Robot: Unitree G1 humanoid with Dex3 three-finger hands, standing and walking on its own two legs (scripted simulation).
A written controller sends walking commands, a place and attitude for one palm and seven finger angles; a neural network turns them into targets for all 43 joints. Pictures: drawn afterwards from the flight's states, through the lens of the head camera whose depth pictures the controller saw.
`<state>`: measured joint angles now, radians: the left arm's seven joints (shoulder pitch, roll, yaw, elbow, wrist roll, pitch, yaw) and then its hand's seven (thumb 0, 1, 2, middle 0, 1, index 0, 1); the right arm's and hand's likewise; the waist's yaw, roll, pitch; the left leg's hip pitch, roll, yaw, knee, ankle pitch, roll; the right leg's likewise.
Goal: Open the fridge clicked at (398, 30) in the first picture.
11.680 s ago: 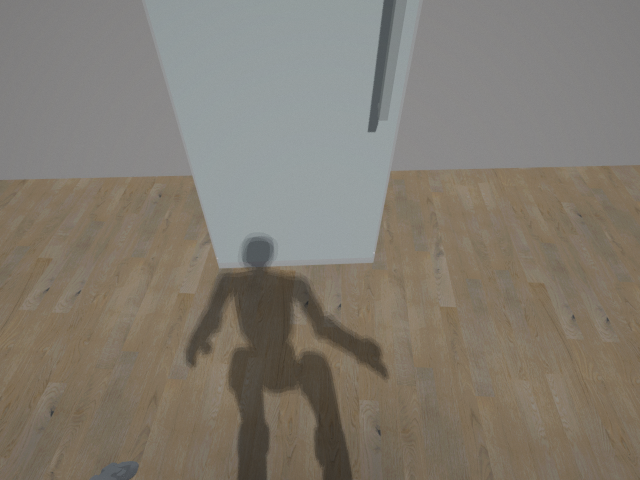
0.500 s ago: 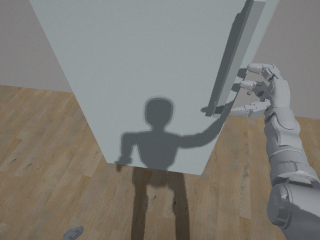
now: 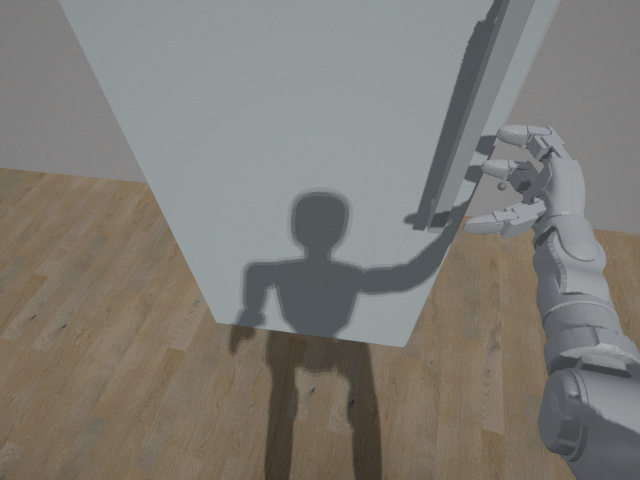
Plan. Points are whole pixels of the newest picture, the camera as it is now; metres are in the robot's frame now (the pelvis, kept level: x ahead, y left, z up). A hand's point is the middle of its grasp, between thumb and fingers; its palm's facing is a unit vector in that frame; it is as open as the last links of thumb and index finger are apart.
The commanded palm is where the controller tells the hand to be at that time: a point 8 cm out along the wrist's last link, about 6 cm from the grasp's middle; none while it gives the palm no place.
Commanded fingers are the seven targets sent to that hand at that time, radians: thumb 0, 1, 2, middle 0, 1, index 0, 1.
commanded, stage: feel for the door with the fingertips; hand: right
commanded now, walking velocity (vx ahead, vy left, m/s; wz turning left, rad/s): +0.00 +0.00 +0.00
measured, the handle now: (464, 132) +0.54 -0.11 +0.15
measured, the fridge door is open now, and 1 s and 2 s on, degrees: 0 0 0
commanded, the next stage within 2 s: slide the fingers in behind the handle in 0.80 s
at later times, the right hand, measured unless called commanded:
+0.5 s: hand (487, 170) +0.48 -0.14 +0.14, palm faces +0.01 +1.00 +0.01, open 14.0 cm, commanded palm +0.46 -0.19 +0.14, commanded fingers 0.00 0.50 -0.30 0.30 1.20 0.30 1.20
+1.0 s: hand (480, 162) +0.50 -0.13 +0.14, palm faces +0.01 +1.00 +0.02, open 14.0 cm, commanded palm +0.46 -0.19 +0.14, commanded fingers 0.00 0.50 -0.30 0.30 1.20 0.30 1.20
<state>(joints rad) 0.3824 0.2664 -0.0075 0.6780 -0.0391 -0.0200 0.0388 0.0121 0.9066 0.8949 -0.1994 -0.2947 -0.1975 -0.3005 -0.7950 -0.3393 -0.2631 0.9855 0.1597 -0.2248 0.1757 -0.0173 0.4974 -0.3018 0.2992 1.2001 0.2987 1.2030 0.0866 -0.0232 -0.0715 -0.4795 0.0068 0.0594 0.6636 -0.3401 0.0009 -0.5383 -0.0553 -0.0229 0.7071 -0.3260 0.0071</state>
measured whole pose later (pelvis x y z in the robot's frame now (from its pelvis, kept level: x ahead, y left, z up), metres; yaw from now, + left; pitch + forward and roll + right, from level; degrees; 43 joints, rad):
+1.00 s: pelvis +0.01 +0.00 +0.00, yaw +1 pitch +11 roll +1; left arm 0.40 0.25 -0.01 0.67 -0.01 -0.01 0.01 0.01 0.91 0.89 -0.20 -0.29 -0.20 -0.30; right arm -0.90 -0.34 -0.31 1.10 0.10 -0.25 0.09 -0.02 0.50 -0.30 0.30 1.20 0.30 1.20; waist 0.12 -0.03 -0.09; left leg -0.53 0.00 0.04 0.68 -0.35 0.00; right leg -0.58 -0.06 -0.04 0.72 -0.34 0.01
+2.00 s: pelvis +0.00 +0.00 +0.00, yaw -1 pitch +9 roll +1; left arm 0.39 0.25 0.00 0.73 -0.02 -0.07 0.00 0.01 0.91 0.89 -0.20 -0.29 -0.20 -0.30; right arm -0.86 -0.24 -0.15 1.03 0.15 -0.27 -0.01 -0.02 0.50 -0.30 0.25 1.21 0.24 1.22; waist 0.07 -0.04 -0.08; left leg -0.50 0.02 0.07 0.69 -0.35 0.00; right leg -0.56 -0.04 0.00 0.73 -0.32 0.01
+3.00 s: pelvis +0.01 +0.00 +0.00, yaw +1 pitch +9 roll +1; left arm 0.37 0.25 0.00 0.67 -0.03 0.00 0.03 0.01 0.91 0.89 -0.20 -0.29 -0.20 -0.30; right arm -0.75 -0.31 -0.27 0.94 0.14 -0.22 0.11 -0.02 0.50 -0.30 0.30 1.20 0.30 1.20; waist 0.09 -0.03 -0.09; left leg -0.47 0.00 0.04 0.66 -0.35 0.00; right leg -0.52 -0.06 -0.03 0.70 -0.34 0.01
